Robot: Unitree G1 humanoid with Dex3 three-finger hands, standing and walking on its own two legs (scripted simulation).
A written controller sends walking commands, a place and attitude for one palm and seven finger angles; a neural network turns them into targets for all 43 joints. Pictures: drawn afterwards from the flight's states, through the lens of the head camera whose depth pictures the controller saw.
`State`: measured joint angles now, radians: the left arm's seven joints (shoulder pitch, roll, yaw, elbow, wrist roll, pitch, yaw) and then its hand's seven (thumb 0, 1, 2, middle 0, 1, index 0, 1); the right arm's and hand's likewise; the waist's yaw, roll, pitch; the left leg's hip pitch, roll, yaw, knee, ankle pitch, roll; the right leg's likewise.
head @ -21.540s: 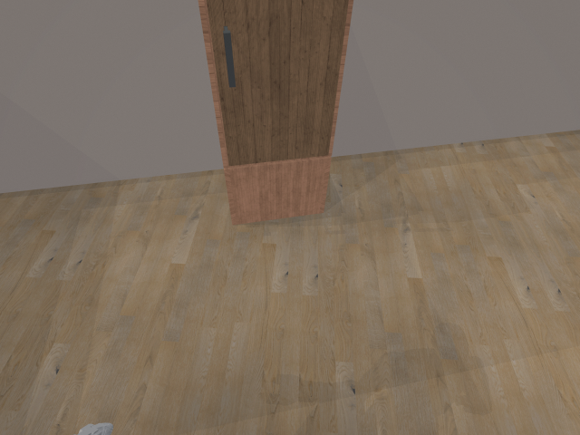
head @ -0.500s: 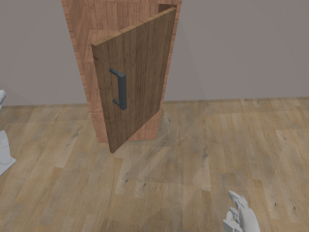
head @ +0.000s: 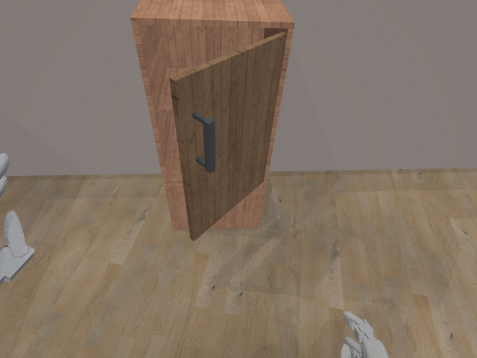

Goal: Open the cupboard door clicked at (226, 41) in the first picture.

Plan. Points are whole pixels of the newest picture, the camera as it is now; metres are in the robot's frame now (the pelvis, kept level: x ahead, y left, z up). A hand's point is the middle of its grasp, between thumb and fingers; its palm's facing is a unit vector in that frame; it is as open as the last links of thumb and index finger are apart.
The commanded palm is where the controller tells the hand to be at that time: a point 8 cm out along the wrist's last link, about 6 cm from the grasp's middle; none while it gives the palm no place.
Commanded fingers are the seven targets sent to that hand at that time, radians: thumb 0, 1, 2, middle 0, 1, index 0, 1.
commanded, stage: let the arm hang, fingers relaxed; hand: left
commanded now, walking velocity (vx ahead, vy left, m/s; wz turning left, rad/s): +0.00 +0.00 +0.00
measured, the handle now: (204, 143) +0.59 +0.12 +0.03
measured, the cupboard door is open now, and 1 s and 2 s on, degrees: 45 45 45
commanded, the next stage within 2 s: look to check the result in 1.20 s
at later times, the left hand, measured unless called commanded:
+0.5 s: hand out of the picture -0.04 +0.19 -0.18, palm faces +0.06 -0.98 -0.17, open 7.0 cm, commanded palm none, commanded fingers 0.00 0.90 0.90 -0.20 -0.30 -0.20 -0.30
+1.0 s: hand out of the picture +0.01 +0.20 -0.16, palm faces +0.07 -0.97 -0.25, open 7.3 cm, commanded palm none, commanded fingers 0.00 0.90 0.90 -0.20 -0.30 -0.20 -0.30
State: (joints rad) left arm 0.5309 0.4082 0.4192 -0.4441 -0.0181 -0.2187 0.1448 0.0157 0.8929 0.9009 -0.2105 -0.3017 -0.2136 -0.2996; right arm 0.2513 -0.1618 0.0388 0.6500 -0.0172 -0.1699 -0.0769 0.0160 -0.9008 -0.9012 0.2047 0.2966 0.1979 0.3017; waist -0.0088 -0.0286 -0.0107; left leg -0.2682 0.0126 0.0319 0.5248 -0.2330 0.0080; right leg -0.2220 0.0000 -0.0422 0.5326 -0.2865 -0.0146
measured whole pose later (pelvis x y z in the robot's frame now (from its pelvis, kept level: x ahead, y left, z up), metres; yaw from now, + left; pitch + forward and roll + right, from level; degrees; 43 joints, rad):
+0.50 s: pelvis -0.01 +0.01 +0.00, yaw +2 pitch -1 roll -1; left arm 0.31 0.20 0.01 1.07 0.01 0.03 0.00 0.00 0.99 0.90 -0.21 -0.30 -0.21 -0.30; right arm 0.25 -0.21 0.00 1.06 -0.02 0.03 -0.01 0.01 -0.91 -0.90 0.20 0.30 0.19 0.30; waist 0.01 -0.03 0.07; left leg -0.27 0.00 -0.01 0.47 -0.18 0.01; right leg -0.20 -0.01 -0.08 0.45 -0.23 -0.01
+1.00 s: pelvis -0.01 +0.00 +0.01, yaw +2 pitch -2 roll +0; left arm 0.21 0.19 0.02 1.13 0.01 0.00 0.02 0.00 0.91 0.90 -0.20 -0.30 -0.20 -0.30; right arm 0.22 -0.18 -0.01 1.13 -0.03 0.01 -0.02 0.01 -0.91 -0.90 0.20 0.30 0.20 0.30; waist 0.00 0.03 0.05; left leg -0.23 -0.01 -0.01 0.42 -0.15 0.01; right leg -0.17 -0.01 -0.08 0.44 -0.23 -0.02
